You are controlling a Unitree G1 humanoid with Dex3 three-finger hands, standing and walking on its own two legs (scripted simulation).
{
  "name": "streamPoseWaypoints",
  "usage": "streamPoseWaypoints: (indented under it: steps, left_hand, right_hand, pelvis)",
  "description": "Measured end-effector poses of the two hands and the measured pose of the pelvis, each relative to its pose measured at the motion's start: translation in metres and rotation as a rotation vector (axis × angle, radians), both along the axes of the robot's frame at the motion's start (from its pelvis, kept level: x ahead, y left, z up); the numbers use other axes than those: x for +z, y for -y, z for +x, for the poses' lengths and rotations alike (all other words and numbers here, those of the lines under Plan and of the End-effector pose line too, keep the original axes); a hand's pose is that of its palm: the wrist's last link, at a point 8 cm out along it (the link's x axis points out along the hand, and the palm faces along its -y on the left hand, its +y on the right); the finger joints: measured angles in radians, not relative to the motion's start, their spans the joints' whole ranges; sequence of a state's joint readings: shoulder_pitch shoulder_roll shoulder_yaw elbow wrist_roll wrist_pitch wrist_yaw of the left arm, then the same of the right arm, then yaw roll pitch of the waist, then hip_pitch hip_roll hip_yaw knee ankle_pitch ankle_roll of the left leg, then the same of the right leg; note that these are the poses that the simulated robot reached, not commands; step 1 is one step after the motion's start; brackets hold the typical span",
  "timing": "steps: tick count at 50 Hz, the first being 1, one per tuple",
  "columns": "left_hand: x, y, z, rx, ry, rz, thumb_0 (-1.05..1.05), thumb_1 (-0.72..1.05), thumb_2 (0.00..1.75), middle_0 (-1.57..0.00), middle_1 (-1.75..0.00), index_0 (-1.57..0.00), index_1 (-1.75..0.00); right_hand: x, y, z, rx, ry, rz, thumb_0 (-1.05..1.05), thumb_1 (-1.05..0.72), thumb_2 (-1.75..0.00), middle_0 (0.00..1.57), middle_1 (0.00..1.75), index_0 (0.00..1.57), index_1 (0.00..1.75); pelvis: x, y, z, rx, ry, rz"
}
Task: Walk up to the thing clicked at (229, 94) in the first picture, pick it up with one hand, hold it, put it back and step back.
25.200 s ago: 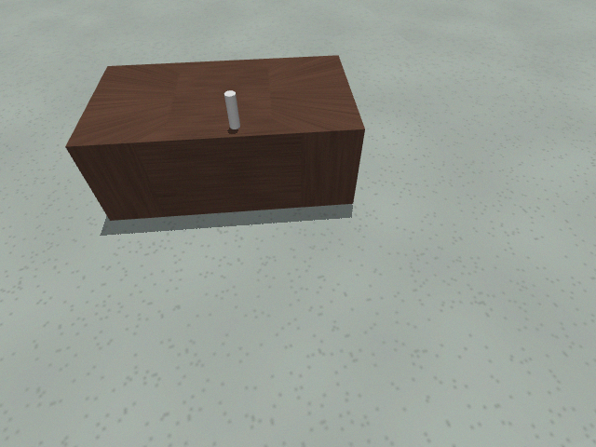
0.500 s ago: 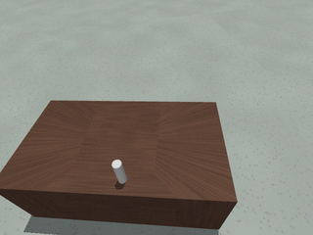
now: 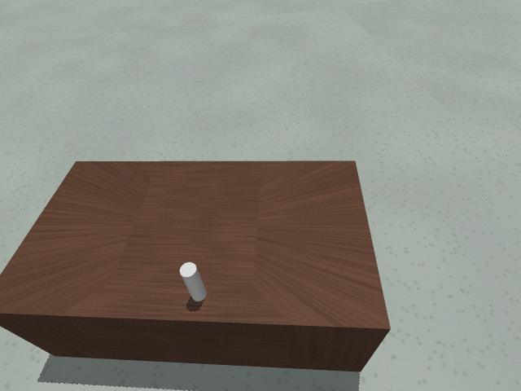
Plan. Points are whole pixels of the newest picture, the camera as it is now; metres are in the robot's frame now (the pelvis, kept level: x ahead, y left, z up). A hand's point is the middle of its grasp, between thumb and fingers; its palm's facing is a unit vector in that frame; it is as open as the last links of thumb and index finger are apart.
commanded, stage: home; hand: left
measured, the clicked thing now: (193, 282) +0.43 +0.22 -0.29
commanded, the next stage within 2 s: stand in 0.36 s
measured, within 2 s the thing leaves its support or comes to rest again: neither
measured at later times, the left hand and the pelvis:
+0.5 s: hand out of the picture +0.09 +0.25 -0.15, palm faces +0.00 -0.93 -0.37, open 17.5 cm; pelvis +0.02 +0.00 +0.00, yaw +0 degrees
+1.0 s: hand out of the picture +0.09 +0.25 -0.15, palm faces -0.01 -0.93 -0.37, open 8.2 cm; pelvis +0.01 -0.01 +0.00, yaw -1 degrees
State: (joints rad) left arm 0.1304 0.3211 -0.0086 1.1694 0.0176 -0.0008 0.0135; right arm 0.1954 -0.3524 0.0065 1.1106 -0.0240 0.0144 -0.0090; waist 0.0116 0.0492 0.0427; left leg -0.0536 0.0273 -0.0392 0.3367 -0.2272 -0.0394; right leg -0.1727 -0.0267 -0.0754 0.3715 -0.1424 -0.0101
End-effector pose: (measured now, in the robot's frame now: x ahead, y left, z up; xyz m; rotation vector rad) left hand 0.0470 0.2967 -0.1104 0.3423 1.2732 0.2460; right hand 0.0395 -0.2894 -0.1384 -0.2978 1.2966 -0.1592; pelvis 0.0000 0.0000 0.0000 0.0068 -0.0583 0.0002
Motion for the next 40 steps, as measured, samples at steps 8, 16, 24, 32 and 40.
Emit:
streamPoseWaypoints:
  steps: [8, 16, 24, 32, 40]
  left_hand:
    - [0.001, 0.002, 0.017, -0.007, 0.022, -0.008, 0.00, -0.56, 0.04, -0.06, -0.05, -0.06, -0.05]
    - [0.001, 0.003, 0.030, -0.012, 0.039, -0.011, 0.00, -0.56, 0.04, -0.06, -0.04, -0.06, -0.05]
    - [0.002, 0.002, 0.036, -0.014, 0.045, -0.010, 0.00, -0.56, 0.04, -0.06, -0.05, -0.06, -0.05]
    - [0.003, 0.002, 0.038, -0.014, 0.047, -0.009, 0.00, -0.37, 0.23, -0.14, -0.17, -0.14, -0.18]
    - [0.003, 0.003, 0.039, -0.014, 0.055, -0.011, 0.00, 0.14, 0.66, -0.19, -0.27, -0.19, -0.27]
  right_hand:
    - [0.002, 0.001, 0.010, 0.000, 0.010, -0.004, 0.01, -0.90, -0.90, 0.20, 0.31, 0.21, 0.30]
    - [0.004, 0.003, 0.023, 0.000, 0.033, -0.010, 0.01, -0.90, -0.90, 0.20, 0.31, 0.21, 0.30]
    - [0.006, 0.005, 0.031, 0.001, 0.042, -0.015, 0.01, -0.90, -0.90, 0.20, 0.31, 0.21, 0.30]
    - [0.006, 0.006, 0.033, 0.001, 0.042, -0.012, 0.01, -0.90, -0.90, 0.20, 0.30, 0.21, 0.30]
    - [0.007, 0.007, 0.033, -0.002, 0.049, -0.011, 0.01, -0.90, -0.90, 0.20, 0.30, 0.21, 0.30]
  pelvis:
    - [0.000, 0.000, 0.007, -0.002, -0.002, 0.000]
    - [0.001, 0.001, 0.011, -0.006, -0.004, -0.001]
    - [0.001, 0.001, 0.015, -0.007, -0.008, -0.002]
    - [0.001, 0.002, 0.016, -0.007, -0.009, -0.002]
    - [0.001, 0.003, 0.015, -0.008, -0.006, 0.000]
